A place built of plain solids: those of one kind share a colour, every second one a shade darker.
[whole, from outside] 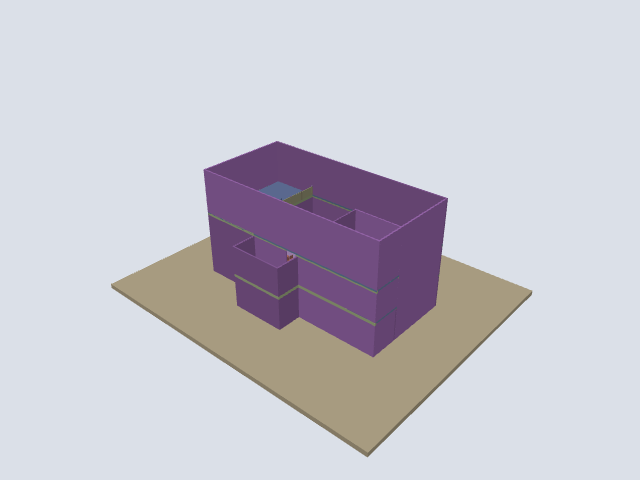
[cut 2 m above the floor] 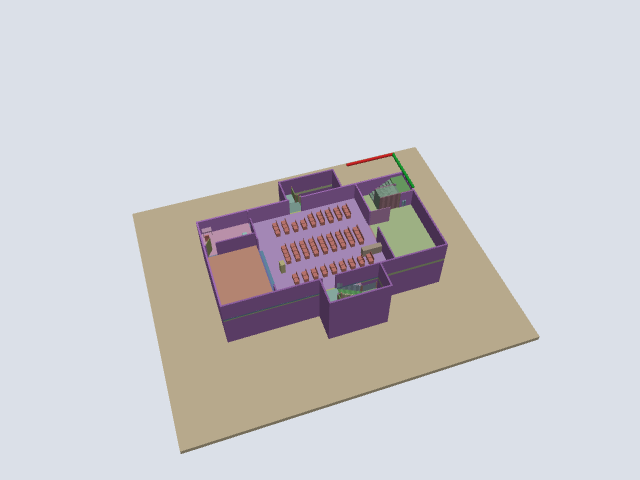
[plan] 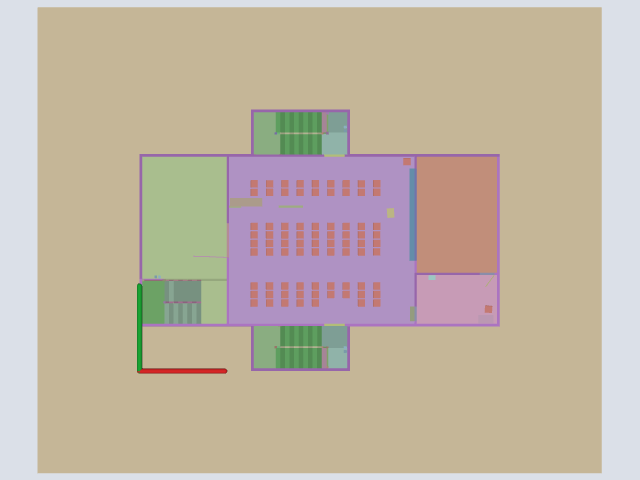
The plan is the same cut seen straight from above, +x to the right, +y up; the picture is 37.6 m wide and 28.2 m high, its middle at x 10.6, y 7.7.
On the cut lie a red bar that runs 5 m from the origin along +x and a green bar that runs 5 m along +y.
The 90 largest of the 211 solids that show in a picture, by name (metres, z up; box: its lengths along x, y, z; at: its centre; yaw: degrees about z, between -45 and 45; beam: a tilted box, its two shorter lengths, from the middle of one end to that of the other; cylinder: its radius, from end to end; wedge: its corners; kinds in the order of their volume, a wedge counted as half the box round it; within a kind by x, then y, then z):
{
 "under_1": {"box": [33.16, 27.37, 0.5], "at": [10.58, 7.68, -0.33]},
 "wall_1": {"box": [0.16, 9.81, 4.65], "at": [0.08, 7.68, 9.26]},
 "wall_2": {"box": [0.16, 7.17, 3.0], "at": [0.08, 9.01, 5.13]},
 "wall_3": {"box": [6.71, 0.031, 6.93], "at": [3.35, 2.63, 3.17]},
 "wall_4": {"box": [6.71, 0.031, 6.93], "at": [3.35, 12.73, 3.17]},
 "wall_5": {"box": [8.27, 0.13, 3.63], "at": [4.13, 12.65, 1.51]},
 "wall_6": {"box": [0.13, 3.9, 3.0], "at": [5.18, 4.73, 5.13]},
 "wall_7": {"box": [0.13, 3.9, 3.0], "at": [5.18, 10.64, 5.13]},
 "wall_8": {"box": [10.85, 0.13, 3.0], "at": [5.42, 2.71, 5.13]},
 "wall_9": {"box": [10.85, 0.13, 3.0], "at": [5.42, 12.65, 5.13]},
 "wall_10": {"box": [0.16, 2.46, 6.93], "at": [6.63, 1.39, 3.17]},
 "wall_11": {"box": [0.16, 2.46, 6.93], "at": [6.63, 13.98, 3.17]},
 "wall_12": {"box": [5.81, 0.16, 6.93], "at": [9.46, 0.08, 3.17]},
 "wall_13": {"box": [5.81, 0.16, 6.93], "at": [9.46, 15.29, 3.17]},
 "wall_14": {"box": [21.16, 0.16, 4.65], "at": [10.58, 2.7, 9.26]},
 "wall_15": {"box": [21.16, 0.16, 4.65], "at": [10.58, 12.67, 9.26]},
 "wall_16": {"box": [0.16, 2.46, 6.93], "at": [12.28, 1.39, 3.17]},
 "wall_17": {"box": [0.16, 2.46, 6.93], "at": [12.28, 13.98, 3.17]},
 "wall_18": {"box": [0.13, 2.87, 4.65], "at": [16.34, 4.21, 9.26]},
 "wall_19": {"box": [9.11, 0.13, 3.0], "at": [16.61, 2.71, 5.13]},
 "wall_20": {"box": [9.11, 0.13, 3.0], "at": [16.61, 12.65, 5.13]},
 "wall_21": {"box": [8.96, 0.031, 3.0], "at": [16.68, 2.63, 5.13]},
 "wall_22": {"box": [8.96, 0.16, 3.63], "at": [16.68, 2.7, 1.51]},
 "wall_23": {"box": [8.96, 0.16, 3.63], "at": [16.68, 12.67, 1.51]},
 "wall_24": {"box": [8.96, 0.031, 3.0], "at": [16.68, 12.73, 5.13]},
 "wall_25": {"box": [3.84, 0.13, 3.0], "at": [18.07, 5.71, 5.13]},
 "wall_26": {"box": [4.88, 0.13, 4.65], "at": [18.72, 5.71, 9.26]},
 "wall_27": {"box": [0.16, 2.87, 11.88], "at": [21.08, 4.21, 5.64]},
 "wall_28": {"box": [0.16, 6.82, 11.88], "at": [21.08, 9.18, 5.64]},
 "pilgrims_stair_1": {"box": [0.54, 1.19, 1.86], "at": [8.27, 0.76, 0.63]},
 "pilgrims_stair_2": {"box": [0.54, 1.19, 1.86], "at": [8.27, 14.62, 0.63]},
 "pilgrims_stair_3": {"box": [0.81, 1.19, 1.68], "at": [8.4, 0.76, 0.54]},
 "pilgrims_stair_4": {"box": [0.81, 1.19, 1.68], "at": [8.4, 14.62, 0.54]},
 "pilgrims_stair_5": {"box": [1.08, 1.19, 1.51], "at": [8.54, 0.76, 0.46]},
 "pilgrims_stair_6": {"box": [1.08, 1.19, 1.51], "at": [8.54, 14.62, 0.46]},
 "pilgrims_stair_7": {"box": [1.35, 1.19, 1.34], "at": [8.68, 0.76, 0.37]},
 "pilgrims_stair_8": {"box": [1.35, 1.19, 1.34], "at": [8.68, 14.62, 0.37]},
 "pilgrims_stair_9": {"box": [1.62, 1.19, 1.16], "at": [8.81, 0.76, 0.28]},
 "pilgrims_stair_10": {"box": [1.62, 1.19, 1.16], "at": [8.81, 14.62, 0.28]},
 "pilgrims_stair_11": {"box": [1.89, 1.19, 0.99], "at": [8.95, 0.76, 0.2]},
 "pilgrims_stair_12": {"box": [1.89, 1.19, 0.99], "at": [8.95, 14.62, 0.2]},
 "pilgrims_stair_13": {"box": [2.16, 1.19, 0.82], "at": [9.08, 0.76, 0.11]},
 "pilgrims_stair_14": {"box": [2.16, 1.19, 0.82], "at": [9.08, 14.62, 0.11]},
 "pilgrims_stair_15": {"box": [2.43, 1.19, 0.65], "at": [9.21, 0.76, 0.02]},
 "pilgrims_stair_16": {"box": [2.43, 1.19, 0.65], "at": [9.21, 14.62, 0.02]},
 "pilgrims_stair_17": {"box": [2.7, 1.19, 0.47], "at": [9.35, 0.76, -0.06]},
 "pilgrims_stair_18": {"box": [2.7, 1.19, 0.47], "at": [9.35, 14.62, -0.06]},
 "pilgrims_stair_19": {"box": [2.43, 1.19, 2.37], "at": [9.48, 2.05, 0.89]},
 "pilgrims_stair_20": {"box": [2.43, 1.19, 2.37], "at": [9.48, 13.32, 0.89]},
 "pilgrims_stair_21": {"box": [2.16, 1.19, 2.55], "at": [9.62, 2.05, 0.97]},
 "pilgrims_stair_22": {"box": [2.16, 1.19, 2.55], "at": [9.62, 13.32, 0.97]},
 "pilgrims_stair_23": {"box": [1.89, 1.19, 2.72], "at": [9.76, 2.05, 1.06]},
 "pilgrims_stair_24": {"box": [1.89, 1.19, 2.72], "at": [9.76, 13.32, 1.06]},
 "pilgrims_stair_25": {"box": [1.62, 1.19, 2.89], "at": [9.89, 2.05, 1.15]},
 "pilgrims_stair_26": {"box": [1.62, 1.19, 2.89], "at": [9.89, 13.32, 1.15]},
 "pilgrims_stair_27": {"box": [1.35, 1.19, 3.07], "at": [10.03, 2.05, 1.23]},
 "pilgrims_stair_28": {"box": [1.35, 1.19, 3.07], "at": [10.03, 13.32, 1.23]},
 "pilgrims_stair_29": {"box": [1.08, 1.19, 3.24], "at": [10.16, 2.05, 1.32]},
 "pilgrims_stair_30": {"box": [1.08, 1.19, 3.24], "at": [10.16, 13.32, 1.32]},
 "pilgrims_stair_31": {"box": [0.81, 1.19, 3.41], "at": [10.29, 2.05, 1.41]},
 "pilgrims_stair_32": {"box": [0.81, 1.19, 3.41], "at": [10.29, 13.32, 1.41]},
 "pilgrims_stair_33": {"box": [0.54, 1.19, 3.59], "at": [10.43, 2.05, 1.49]},
 "pilgrims_stair_34": {"box": [0.54, 1.19, 3.59], "at": [10.43, 13.32, 1.49]},
 "pilgrims_stair_35": {"box": [0.27, 1.19, 3.76], "at": [10.56, 2.05, 1.58]},
 "pilgrims_stair_36": {"box": [0.27, 1.19, 3.76], "at": [10.56, 13.32, 1.58]},
 "gallery_stair_1": {"box": [0.54, 1.2, 1.44], "at": [1.73, 3.38, 4.19]},
 "gallery_stair_2": {"box": [0.81, 1.2, 1.26], "at": [1.86, 3.38, 4.1]},
 "gallery_stair_3": {"box": [1.08, 1.2, 1.08], "at": [2.0, 3.38, 4.01]},
 "gallery_stair_4": {"box": [1.35, 1.2, 0.89], "at": [2.13, 3.38, 3.92]},
 "gallery_stair_5": {"box": [1.62, 1.2, 0.71], "at": [2.27, 3.38, 3.83]},
 "gallery_stair_6": {"box": [1.89, 1.2, 0.53], "at": [2.4, 3.38, 3.73]},
 "gallery_stair_7": {"box": [2.16, 1.2, 0.34], "at": [2.54, 3.38, 3.64]},
 "gallery_stair_8": {"box": [2.16, 1.2, 1.99], "at": [2.54, 4.69, 4.47]},
 "gallery_stair_9": {"box": [1.89, 1.2, 2.18], "at": [2.67, 4.69, 4.56]},
 "gallery_stair_10": {"box": [1.62, 1.2, 2.36], "at": [2.81, 4.69, 4.65]},
 "gallery_stair_11": {"box": [1.08, 1.2, 2.73], "at": [3.08, 4.69, 4.83]},
 "gallery_stair_12": {"box": [0.54, 1.2, 3.09], "at": [3.35, 4.69, 5.02]},
 "upper_floor_nave_1": {"box": [10.9, 9.81, 0.16], "at": [10.7, 7.68, 3.55]},
 "pilgrims_stair_landing_1": {"box": [1.29, 1.3, 2.2], "at": [7.35, 0.81, 0.8]},
 "pilgrims_stair_landing_2": {"box": [1.29, 1.3, 2.2], "at": [7.35, 14.56, 0.8]},
 "pilgrims_stair_landing_3": {"box": [1.56, 1.19, 2.2], "at": [7.49, 2.06, 0.8]},
 "pilgrims_stair_landing_4": {"box": [1.56, 1.19, 2.2], "at": [7.49, 13.31, 0.8]},
 "upper_floor_sanctuary_1": {"box": [4.72, 6.82, 0.44], "at": [18.64, 9.18, 3.69]},
 "upper_floor_gallery_1": {"box": [5.09, 7.3, 0.16], "at": [2.71, 8.94, 6.85]},
 "gallery_stair_landing_1": {"box": [1.3, 2.51, 1.81], "at": [0.81, 4.03, 4.38]},
 "upper_floor_sacristy_1": {"box": [4.72, 2.87, 0.44], "at": [18.64, 4.21, 3.69]},
 "upper_floor_narthex_1": {"box": [4.96, 7.17, 0.16], "at": [2.64, 9.01, 3.55]},
 "floor_crypt_1": {"box": [1.5, 2.49, 0.5], "at": [11.45, 1.41, -0.25]},
 "floor_crypt_2": {"box": [1.5, 2.49, 0.5], "at": [11.45, 13.96, -0.25]},
 "table_trolley_1": {"box": [1.9, 0.5, 0.9], "at": [6.26, 9.92, 4.08]}
}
